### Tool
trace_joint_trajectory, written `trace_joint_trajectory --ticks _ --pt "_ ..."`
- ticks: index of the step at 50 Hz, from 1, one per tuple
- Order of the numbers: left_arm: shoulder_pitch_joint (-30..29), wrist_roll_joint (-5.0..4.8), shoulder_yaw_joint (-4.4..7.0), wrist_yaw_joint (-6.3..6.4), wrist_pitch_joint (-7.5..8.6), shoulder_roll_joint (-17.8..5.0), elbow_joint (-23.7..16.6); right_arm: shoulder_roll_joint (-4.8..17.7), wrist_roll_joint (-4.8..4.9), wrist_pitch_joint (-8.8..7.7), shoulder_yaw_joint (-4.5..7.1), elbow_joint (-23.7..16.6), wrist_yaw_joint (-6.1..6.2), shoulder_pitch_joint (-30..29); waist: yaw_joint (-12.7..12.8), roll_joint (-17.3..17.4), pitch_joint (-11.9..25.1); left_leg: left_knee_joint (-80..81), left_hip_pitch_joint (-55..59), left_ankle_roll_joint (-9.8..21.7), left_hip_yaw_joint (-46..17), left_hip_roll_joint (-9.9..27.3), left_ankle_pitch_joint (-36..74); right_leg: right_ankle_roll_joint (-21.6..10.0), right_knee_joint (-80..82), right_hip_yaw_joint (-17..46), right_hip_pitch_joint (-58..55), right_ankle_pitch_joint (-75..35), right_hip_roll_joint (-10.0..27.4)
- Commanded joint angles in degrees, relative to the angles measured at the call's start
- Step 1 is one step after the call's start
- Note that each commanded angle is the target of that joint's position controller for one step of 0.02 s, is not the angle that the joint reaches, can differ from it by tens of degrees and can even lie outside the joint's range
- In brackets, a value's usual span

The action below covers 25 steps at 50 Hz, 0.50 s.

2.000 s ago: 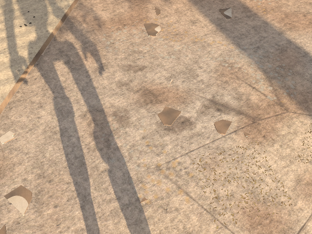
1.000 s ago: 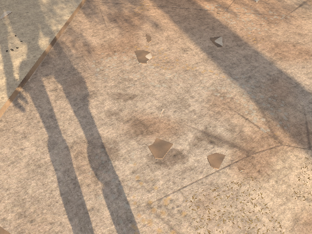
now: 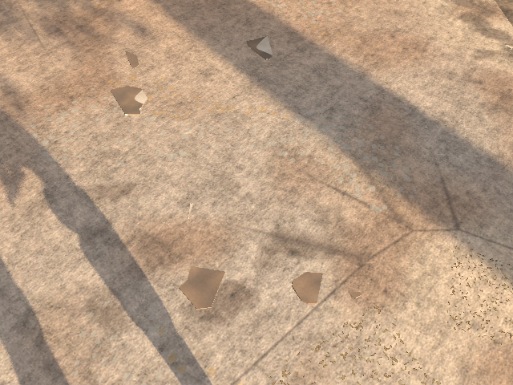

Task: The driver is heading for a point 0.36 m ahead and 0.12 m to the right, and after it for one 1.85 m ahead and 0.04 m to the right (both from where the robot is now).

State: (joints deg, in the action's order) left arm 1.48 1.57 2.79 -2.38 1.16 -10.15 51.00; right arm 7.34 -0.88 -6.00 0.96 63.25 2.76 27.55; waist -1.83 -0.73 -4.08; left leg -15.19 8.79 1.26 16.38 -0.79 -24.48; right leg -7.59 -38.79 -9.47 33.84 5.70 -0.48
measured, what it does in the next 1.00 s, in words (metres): walks ahead: right foot, then left foot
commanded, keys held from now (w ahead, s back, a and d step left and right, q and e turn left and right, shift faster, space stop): w+e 0.54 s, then w+q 0.38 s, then q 0.08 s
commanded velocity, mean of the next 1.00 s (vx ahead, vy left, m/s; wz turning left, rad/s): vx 0.49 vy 0.00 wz -0.27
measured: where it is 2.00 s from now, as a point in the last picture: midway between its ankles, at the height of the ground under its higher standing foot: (295, 309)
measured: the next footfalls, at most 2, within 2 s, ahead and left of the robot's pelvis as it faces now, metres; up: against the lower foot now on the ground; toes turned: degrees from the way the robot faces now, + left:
right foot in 0.06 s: +0.19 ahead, -0.04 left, +0.00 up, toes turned -8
left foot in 0.62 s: +0.56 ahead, +0.02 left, +0.00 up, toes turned -22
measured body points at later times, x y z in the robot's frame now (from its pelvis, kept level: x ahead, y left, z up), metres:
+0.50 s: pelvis +0.28 -0.02 +0.02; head +0.31 -0.04 +0.46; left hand +0.30 +0.26 -0.11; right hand +0.43 -0.29 -0.09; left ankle +0.49 +0.09 -0.67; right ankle +0.15 -0.04 -0.72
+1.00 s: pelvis +0.55 -0.06 +0.02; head +0.58 -0.06 +0.47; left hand +0.81 +0.09 -0.08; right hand +0.44 -0.30 -0.11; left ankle +0.53 +0.03 -0.72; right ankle +0.64 -0.24 -0.68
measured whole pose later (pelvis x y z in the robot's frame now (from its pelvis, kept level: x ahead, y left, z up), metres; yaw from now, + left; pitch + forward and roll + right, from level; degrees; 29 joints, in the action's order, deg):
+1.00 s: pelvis +0.55 -0.06 +0.02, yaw -14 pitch +2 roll +1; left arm 2.7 2.1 0.6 -1.4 2.9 -12.9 42.3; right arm 12.8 -0.3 -3.2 3.2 52.5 -0.7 26.3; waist -4.7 -1.9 -2.2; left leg -17.2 -5.9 4.4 -6.2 -6.4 -12.2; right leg 1.7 -40.5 2.8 33.7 7.0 2.9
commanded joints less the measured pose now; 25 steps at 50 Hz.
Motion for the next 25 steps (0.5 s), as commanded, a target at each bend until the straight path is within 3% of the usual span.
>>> trace_joint_trajectory --ticks 1,2,3,4,5,6,7,8,9,11,14,19,25 --pt "11.1 0.27 1.63 0.33 0.31 -4.87 0.32 11.69 -0.05 0.03 2.53 -2.33 0.83 0.28 7.8 8.55 3.78 -16.74 -4.95 3.26 -1.5 16.04 76.72 -4.55 1.13 -2.18 -15.11 4.45 -4.91" --pt "17.19 0.5 2.57 0.51 0.5 -6.73 2.19 12.3 -0.15 0.32 2.9 -3.28 0.33 -0.98 10.4 8.53 7.11 -27.13 -7.26 3.93 -2.1 16.34 71.45 -6.37 3.92 -0.38 -22.4 5.8 -5.65" --pt "22.92 0.89 3.96 1.01 0.71 -9.31 3.72 12.98 -0.14 0.48 3.33 -4.55 -0.54 -2.84 14.1 5.02 9.8 -42.93 -14.8 3.36 -1.37 14.28 56.83 -8.45 10.38 4.84 -32.06 8.58 -3.52" --pt "20.29 0.07 5.3 1.44 0.34 -13.79 2.7 7.46 -0.93 0.21 2.81 -7.33 -1.2 -4.09 10.47 -8.41 12.27 -64.17 -31.1 1.83 -2.68 4.71 1.77 -11.61 11.57 26.74 -41.93 5.65 11.36" --pt "19.93 -0.03 5.51 1.09 -0.33 -16.87 1.28 8.08 1.03 -0.02 2.72 -12.1 -2.37 -3.49 7.94 -10.4 18.59 -76.13 -47.77 0.74 -15.56 -2.63 -5.21 -22.03 22.59 54.36 -50.69 14.75 19.68" --pt "17.51 -0.28 4.71 1.89 -0.46 -13.61 1.19 10.17 0.39 -0.74 2.79 -12.99 -2.71 -10.1 8.03 -1.17 10.0 -73.71 -54.69 1.34 -18.93 2.22 1.05 -19.17 26.39 48.35 -45.6 18.36 19.44" --pt "15.19 -0.75 3.98 2.23 -0.06 -10.8 1.25 10.4 0.54 -1.34 2.81 -13.74 -2.83 -11.02 5.65 2.7 4.1 -67.36 -53.13 1.38 -18.85 4.54 5.52 -16.22 27.51 42.34 -37.19 13.04 17.92" --pt "13.52 -0.53 3.36 2.37 0.67 -8.94 1.44 10.1 0.19 -1.12 2.91 -13.66 -2.5 -11.33 2.62 6.94 2.11 -61.76 -49.04 0.74 -19.24 6.53 7.25 -13.36 27.45 37.08 -31.46 3.98 14.94" --pt "12.71 -0.79 3.14 2.72 1.44 -8.69 0.98 9.27 -0.9 -0.05 2.78 -13.25 -2.36 -9.94 0.97 7.63 2.11 -58.89 -44.62 -0.15 -19.43 7.24 7.23 -12.28 27.03 32.52 -27.17 -3.19 12.59" --pt "13.79 -1.48 2.72 2.86 2.87 -8.72 1.29 8.31 -1.99 2.17 2.65 -13.6 -2.72 -9.1 -0.49 5.29 2.76 -53.94 -40.92 -1.83 -18.93 7.93 6.76 -11.08 26.9 27.38 -23.74 -11.5 9.23" --pt "17.72 -1.81 2.99 2.75 3.43 -10.7 1.7 8.55 -2.01 3.65 2.61 -16.4 -3.24 -15.09 0.85 1.79 1.78 -46.54 -44.24 -3.76 -16.81 8.1 11.62 -8.99 27.27 24.36 -23.3 -15.24 6.5" --pt "25.04 -1.64 2.9 2.58 2.74 -10.78 1.61 9.56 -1.59 4.18 2.46 -21.41 -3.78 -27.37 5.78 -1.78 1.58 -34.87 -51.38 -4.28 -16.17 6.28 21.58 -4.74 26.04 26.06 -30.98 -17.92 5.67" --pt "29.12 -0.73 2.87 3.3 2.44 -11.67 0.88 9.8 -0.95 3.29 1.34 -26.27 -4.44 -37.05 8.58 -3.77 0.87 -23.29 -51.66 -2.78 -15.79 2.46 22.26 -5.47 22.05 29.17 -38.75 -24.08 6.78"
